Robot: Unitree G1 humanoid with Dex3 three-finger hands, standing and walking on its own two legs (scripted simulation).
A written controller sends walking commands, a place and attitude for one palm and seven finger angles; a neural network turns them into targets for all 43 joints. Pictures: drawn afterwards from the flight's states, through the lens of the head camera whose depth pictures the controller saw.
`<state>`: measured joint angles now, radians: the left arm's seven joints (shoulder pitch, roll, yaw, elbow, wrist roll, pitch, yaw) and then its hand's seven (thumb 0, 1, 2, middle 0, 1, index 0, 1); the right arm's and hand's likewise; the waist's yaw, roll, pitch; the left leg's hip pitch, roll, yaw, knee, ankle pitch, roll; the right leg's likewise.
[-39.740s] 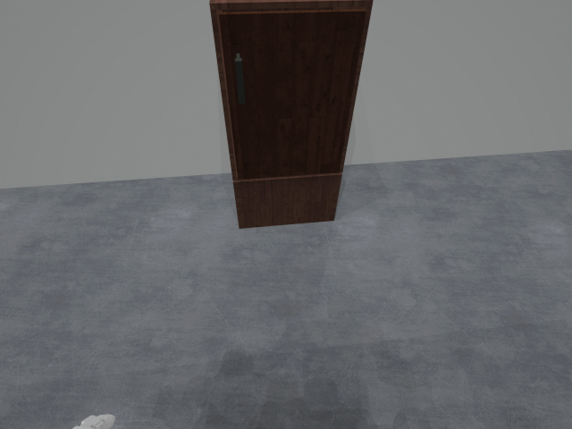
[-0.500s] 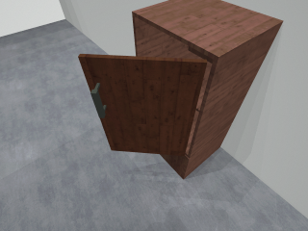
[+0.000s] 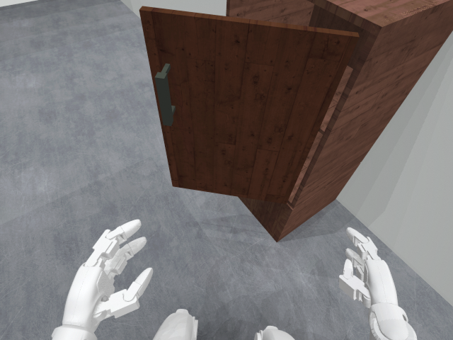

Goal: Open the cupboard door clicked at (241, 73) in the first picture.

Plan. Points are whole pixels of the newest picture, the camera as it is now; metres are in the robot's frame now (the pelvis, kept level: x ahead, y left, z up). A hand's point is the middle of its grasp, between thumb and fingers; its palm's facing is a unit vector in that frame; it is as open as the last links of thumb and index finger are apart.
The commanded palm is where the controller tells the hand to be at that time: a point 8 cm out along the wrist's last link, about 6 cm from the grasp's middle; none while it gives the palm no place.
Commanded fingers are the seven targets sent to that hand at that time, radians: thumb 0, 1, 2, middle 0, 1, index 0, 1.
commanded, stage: raise the hand with hooked fingers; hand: left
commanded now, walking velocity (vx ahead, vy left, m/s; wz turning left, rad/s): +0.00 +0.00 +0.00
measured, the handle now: (167, 95) +0.60 +0.20 +0.07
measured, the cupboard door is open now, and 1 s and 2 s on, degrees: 46 46 46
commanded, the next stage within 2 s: move the hooked fingers beside the handle in 1.60 s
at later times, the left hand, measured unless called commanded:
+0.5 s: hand (97, 247) +0.24 +0.23 +0.06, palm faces -0.05 -1.00 -0.07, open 12.0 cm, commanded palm +0.22 +0.29 +0.06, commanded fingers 0.00 -0.29 0.39 -0.28 -1.07 -0.28 -1.07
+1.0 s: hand (68, 210) +0.28 +0.28 +0.09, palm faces -0.03 -1.00 -0.07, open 13.9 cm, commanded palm +0.26 +0.33 +0.09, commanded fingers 0.00 -0.50 0.30 -0.30 -1.20 -0.30 -1.20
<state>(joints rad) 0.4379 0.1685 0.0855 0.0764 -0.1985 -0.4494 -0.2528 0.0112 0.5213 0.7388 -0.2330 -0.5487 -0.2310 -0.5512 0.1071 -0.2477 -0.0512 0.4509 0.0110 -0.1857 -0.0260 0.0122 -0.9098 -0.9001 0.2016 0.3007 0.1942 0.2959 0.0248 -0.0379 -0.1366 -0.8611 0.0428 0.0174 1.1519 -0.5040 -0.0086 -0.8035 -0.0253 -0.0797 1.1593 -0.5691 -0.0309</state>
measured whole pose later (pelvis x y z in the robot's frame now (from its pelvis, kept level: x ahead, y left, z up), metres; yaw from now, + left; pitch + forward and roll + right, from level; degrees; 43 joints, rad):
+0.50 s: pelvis -0.01 +0.03 +0.01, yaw +0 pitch +13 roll -3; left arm 0.28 0.28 0.20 0.06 -0.26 -0.36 -0.28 0.00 -0.07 0.49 -0.27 -0.92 -0.27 -0.93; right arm 0.28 -0.26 0.01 0.57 0.02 -0.20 -0.07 0.02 -0.90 -0.90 0.21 0.30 0.20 0.30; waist -0.03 0.03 -0.11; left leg -0.87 0.04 0.02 1.10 -0.46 0.03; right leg -0.78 -0.03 -0.08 1.05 -0.49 0.01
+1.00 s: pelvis +0.01 +0.02 +0.03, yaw +0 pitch +12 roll -3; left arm 0.05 0.39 0.38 0.32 -0.34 -0.31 -0.50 -0.01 -0.49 0.31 -0.30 -1.19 -0.30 -1.19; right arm 0.25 -0.26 0.05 0.56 0.03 -0.21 -0.07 0.01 -0.90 -0.90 0.21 0.30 0.20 0.30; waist -0.01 0.03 -0.09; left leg -0.78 0.04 0.00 1.02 -0.45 0.02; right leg -0.69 -0.01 -0.10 0.96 -0.48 -0.01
